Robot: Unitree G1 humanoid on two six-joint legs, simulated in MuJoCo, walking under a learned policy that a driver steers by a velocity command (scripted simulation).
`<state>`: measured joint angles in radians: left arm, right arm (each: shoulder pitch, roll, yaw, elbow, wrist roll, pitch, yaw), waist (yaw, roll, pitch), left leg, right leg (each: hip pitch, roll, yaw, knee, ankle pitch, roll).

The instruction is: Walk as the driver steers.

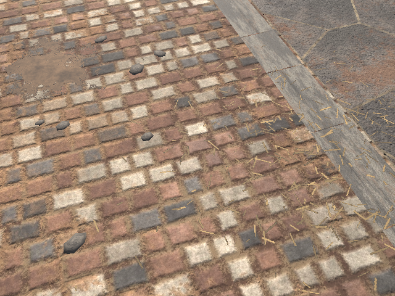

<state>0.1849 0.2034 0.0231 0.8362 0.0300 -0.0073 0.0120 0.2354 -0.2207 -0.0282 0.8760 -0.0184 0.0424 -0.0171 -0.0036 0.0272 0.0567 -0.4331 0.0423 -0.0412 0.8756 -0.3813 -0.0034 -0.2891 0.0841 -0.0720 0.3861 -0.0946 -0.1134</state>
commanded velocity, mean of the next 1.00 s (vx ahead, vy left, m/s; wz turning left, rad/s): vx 0.01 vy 0.00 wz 0.44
